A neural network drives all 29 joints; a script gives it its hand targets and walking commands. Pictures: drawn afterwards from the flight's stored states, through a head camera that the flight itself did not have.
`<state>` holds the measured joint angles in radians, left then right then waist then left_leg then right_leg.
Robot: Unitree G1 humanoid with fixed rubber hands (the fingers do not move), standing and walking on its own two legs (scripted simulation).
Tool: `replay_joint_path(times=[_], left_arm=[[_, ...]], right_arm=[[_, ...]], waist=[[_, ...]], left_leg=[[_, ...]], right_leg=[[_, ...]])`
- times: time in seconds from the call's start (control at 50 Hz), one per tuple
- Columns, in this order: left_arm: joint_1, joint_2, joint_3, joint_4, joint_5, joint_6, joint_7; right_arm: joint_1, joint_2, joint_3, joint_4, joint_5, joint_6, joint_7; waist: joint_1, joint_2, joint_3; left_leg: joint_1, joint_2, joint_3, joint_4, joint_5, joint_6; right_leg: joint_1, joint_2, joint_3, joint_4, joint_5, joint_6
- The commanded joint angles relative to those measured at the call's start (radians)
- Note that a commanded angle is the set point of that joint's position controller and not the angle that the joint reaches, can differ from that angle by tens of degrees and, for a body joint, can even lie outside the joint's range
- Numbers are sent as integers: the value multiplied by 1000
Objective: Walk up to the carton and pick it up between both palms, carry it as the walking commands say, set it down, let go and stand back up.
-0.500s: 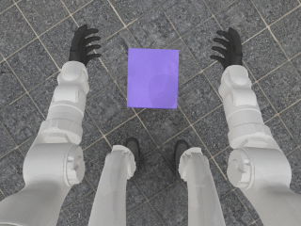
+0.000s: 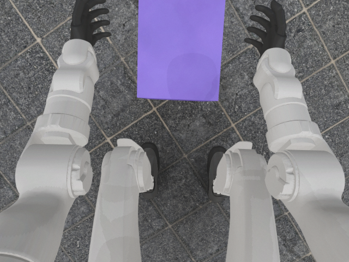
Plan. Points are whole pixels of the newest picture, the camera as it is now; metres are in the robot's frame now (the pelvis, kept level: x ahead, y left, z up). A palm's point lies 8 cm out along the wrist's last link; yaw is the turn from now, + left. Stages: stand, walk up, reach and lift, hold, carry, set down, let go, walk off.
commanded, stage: reach and lift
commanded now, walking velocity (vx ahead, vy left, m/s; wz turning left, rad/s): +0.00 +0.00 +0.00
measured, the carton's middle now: (178, 61) +0.51 +0.02 -0.34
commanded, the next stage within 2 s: none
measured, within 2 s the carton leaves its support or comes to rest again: neither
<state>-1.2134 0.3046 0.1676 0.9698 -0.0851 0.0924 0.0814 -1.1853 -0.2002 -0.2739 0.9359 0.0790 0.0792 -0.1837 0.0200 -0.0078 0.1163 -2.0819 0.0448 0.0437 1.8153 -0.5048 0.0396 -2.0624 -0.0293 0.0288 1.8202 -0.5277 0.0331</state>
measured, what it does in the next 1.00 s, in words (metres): lowers itself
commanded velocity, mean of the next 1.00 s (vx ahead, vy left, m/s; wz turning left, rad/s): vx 0.00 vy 0.00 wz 0.00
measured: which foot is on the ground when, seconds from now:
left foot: down 0.00-1.00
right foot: down 0.00-1.00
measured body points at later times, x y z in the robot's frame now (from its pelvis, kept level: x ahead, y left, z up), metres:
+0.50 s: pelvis -0.02 +0.00 -0.08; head +0.36 +0.02 +0.15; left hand +0.51 +0.19 -0.29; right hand +0.52 -0.16 -0.28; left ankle +0.11 +0.11 -0.44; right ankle +0.10 -0.14 -0.44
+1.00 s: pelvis -0.03 +0.00 -0.09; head +0.36 +0.02 +0.13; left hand +0.53 +0.19 -0.30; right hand +0.53 -0.15 -0.29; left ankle +0.11 +0.11 -0.44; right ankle +0.10 -0.14 -0.44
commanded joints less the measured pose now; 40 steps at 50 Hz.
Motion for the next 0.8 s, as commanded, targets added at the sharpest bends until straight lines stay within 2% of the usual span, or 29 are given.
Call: replay_joint_path(times=[0.0, 0.02, 0.04, 0.08, 0.1, 0.12, 0.14, 0.16, 0.18, 0.2, 0.22, 0.24, 0.26, 0.28, 0.32, 0.34, 0.36, 0.38, 0.4, 0.42, 0.44, 0.5, 0.52, 0.54, 0.58, 0.62, 0.66, 0.74, 0.78], left_arm=[[-435, 96, -128, -211, -174, -51, 24], [-400, 110, -137, 12, -151, -53, 17], [-419, 171, -87, -149, -151, -58, 27], [-459, 153, -134, -76, -168, -69, 21], [-496, 210, -103, -192, -166, -72, 29], [-464, 138, -169, 60, -194, -60, 17], [-462, 163, -151, 10, -176, -64, 24], [-474, 152, -164, -2, -213, -75, 21], [-507, 210, -118, -104, -172, -90, 32], [-533, 242, -97, -30, -178, -81, 41], [-542, 207, -164, 3, -193, -74, 35], [-593, 201, -180, -53, -213, -76, 35], [-497, 160, -204, 150, -210, -67, 25], [-545, 194, -171, 60, -201, -73, 21], [-555, 174, -199, 86, -217, -86, 19], [-600, 154, -234, 28, -251, -88, 14], [-620, 171, -233, -57, -263, -98, 19], [-603, 158, -259, 105, -276, -93, 23], [-600, 200, -226, 71, -255, -93, 27], [-626, 190, -248, 100, -265, -93, 23], [-688, 248, -225, -51, -245, -102, 38], [-650, 213, -255, 83, -275, -93, 39], [-668, 230, -239, 39, -273, -94, 34], [-711, 208, -296, -53, -289, -100, 37], [-649, 144, -330, 56, -310, -89, 28], [-677, 194, -302, 19, -300, -81, 37], [-681, 178, -288, 53, -300, -76, 34], [-658, 197, -281, 65, -288, -77, 34], [-676, 198, -268, 75, -262, -73, 35]], right_arm=[[-341, -193, 57, -219, 32, -75, -25], [-338, -154, 97, -56, 70, -68, -13], [-365, -202, 75, -139, 45, -67, -20], [-362, -150, 106, -81, 73, -75, -14], [-435, -194, 107, -207, 95, -72, -28], [-387, -176, 119, 52, 75, -70, -16], [-379, -201, 68, 36, 60, -76, -16], [-383, -189, 94, -12, 87, -89, -17], [-411, -202, 99, -89, 87, -98, -22], [-465, -241, 113, -55, 81, -92, -26], [-461, -220, 114, -11, 99, -82, -24], [-497, -223, 142, -6, 124, -83, -21], [-417, -184, 132, 161, 115, -68, -4], [-473, -216, 125, 51, 130, -82, 2], [-478, -209, 137, 73, 114, -99, -3], [-497, -239, 136, 51, 113, -111, -7], [-522, -248, 149, -30, 135, -120, -13], [-492, -218, 187, 140, 143, -102, -4], [-528, -245, 172, 65, 148, -108, -7], [-529, -219, 189, 93, 154, -114, -4], [-590, -289, 128, -43, 146, -122, -16], [-543, -222, 230, 146, 209, -104, -6], [-549, -213, 229, 119, 217, -107, -5], [-568, -214, 203, 79, 223, -112, -6], [-498, -217, 215, 177, 210, -111, 2], [-559, -286, 182, 113, 192, -111, -4], [-556, -280, 172, 134, 194, -112, -8], [-540, -244, 197, 172, 181, -104, -6], [-557, -255, 180, 169, 189, -104, -4]], waist=[[-118, 22, -1345], [-75, 54, -1089], [-73, 10, -1226], [-78, 14, -1164], [-34, 11, -1317], [-103, -38, -1033], [-113, -2, -1058], [-132, -42, -1110], [-71, 6, -1165], [-81, -42, -1182], [-88, 33, -1091], [-106, 5, -1116], [-94, 17, -892], [-82, -1, -1016], [-104, -4, -1009], [-172, -19, -1061], [-129, 15, -1182], [-138, 21, -1012], [-90, 28, -1068], [-128, -3, -993], [-124, 51, -1184], [-92, 38, -1124], [-76, 19, -1135], [-117, 59, -1212], [-145, 81, -1140], [-154, 57, -1192], [-151, 90, -1149], [-127, 9, -1085], [-125, 66, -1040]], left_leg=[[701, -126, -58, -26, 417, -64], [581, -102, -47, -1, 315, -56], [599, -113, -44, -20, 325, -62], [551, -111, -43, 16, 313, -55], [629, -120, -35, 37, 365, -46], [429, -102, -40, 31, 218, -49], [447, -108, -42, 35, 224, -57], [496, -112, -51, 57, 255, -46], [554, -109, -45, 72, 336, -56], [540, -99, -59, 83, 287, -47], [547, -92, -54, 94, 266, -50], [537, -95, -47, 88, 251, -45], [411, -89, -61, 76, 155, -44], [474, -88, -58, 95, 206, -44], [444, -92, -73, 125, 257, -50], [456, -86, -83, 135, 261, -57], [540, -89, -72, 154, 362, -62], [497, -77, -74, 160, 287, -56], [509, -84, -74, 160, 283, -57], [488, -75, -87, 160, 250, -54], [587, -78, -91, 177, 384, -60], [618, -69, -74, 215, 310, -51], [554, -73, -56, 228, 343, -56], [629, -71, -73, 205, 364, -59], [606, -74, -70, 216, 363, -66], [663, -66, -86, 214, 351, -70], [654, -73, -74, 226, 329, -70], [579, -74, -72, 207, 314, -64], [559, -64, -77, 193, 254, -62]], right_leg=[[482, 114, -118, -17, 357, 2], [324, 103, -104, -13, 252, 1], [491, 103, -103, -4, 316, 2], [445, 107, -95, 14, 316, 7], [544, 106, -77, 34, 365, 9], [404, 100, -110, 52, 260, 8], [420, 100, -98, 41, 271, 1], [442, 97, -106, 49, 290, 5], [416, 99, -89, 77, 328, 9], [456, 95, -100, 89, 302, 9], [363, 92, -90, 90, 254, 1], [438, 88, -96, 82, 263, 1], [302, 80, -95, 101, 186, -4], [369, 81, -95, 108, 231, 6], [340, 81, -80, 124, 269, 2], [394, 74, -103, 140, 301, 4], [443, 69, -90, 153, 375, -4], [324, 72, -99, 154, 282, -3], [367, 72, -84, 159, 279, 1], [328, 65, -99, 161, 245, 5], [407, 73, -89, 192, 368, 1], [355, 66, -89, 186, 260, 2], [409, 74, -76, 191, 333, 5], [435, 66, -86, 201, 367, -3], [361, 71, -103, 214, 353, -8], [398, 63, -120, 223, 320, -8], [362, 65, -107, 206, 280, -10], [383, 72, -103, 205, 290, 6], [328, 65, -101, 196, 238, 0]])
